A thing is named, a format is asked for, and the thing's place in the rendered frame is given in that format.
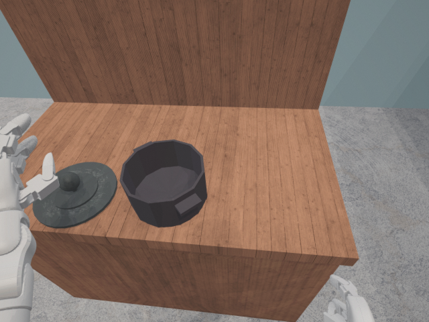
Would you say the robot right hand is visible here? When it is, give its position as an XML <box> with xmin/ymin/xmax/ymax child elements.
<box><xmin>324</xmin><ymin>274</ymin><xmax>375</xmax><ymax>322</ymax></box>

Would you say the robot left hand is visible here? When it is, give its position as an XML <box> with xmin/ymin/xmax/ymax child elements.
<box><xmin>0</xmin><ymin>113</ymin><xmax>60</xmax><ymax>212</ymax></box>

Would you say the knob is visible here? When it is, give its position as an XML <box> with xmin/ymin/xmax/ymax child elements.
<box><xmin>58</xmin><ymin>172</ymin><xmax>80</xmax><ymax>191</ymax></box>

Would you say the lid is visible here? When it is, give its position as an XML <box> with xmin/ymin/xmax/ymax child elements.
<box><xmin>33</xmin><ymin>162</ymin><xmax>117</xmax><ymax>228</ymax></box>

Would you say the left robot forearm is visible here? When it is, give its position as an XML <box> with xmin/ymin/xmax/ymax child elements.
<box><xmin>0</xmin><ymin>210</ymin><xmax>36</xmax><ymax>322</ymax></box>

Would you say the table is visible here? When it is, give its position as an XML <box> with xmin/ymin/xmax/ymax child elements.
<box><xmin>0</xmin><ymin>0</ymin><xmax>359</xmax><ymax>322</ymax></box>

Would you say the pot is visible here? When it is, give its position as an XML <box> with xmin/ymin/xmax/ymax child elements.
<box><xmin>119</xmin><ymin>140</ymin><xmax>207</xmax><ymax>227</ymax></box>

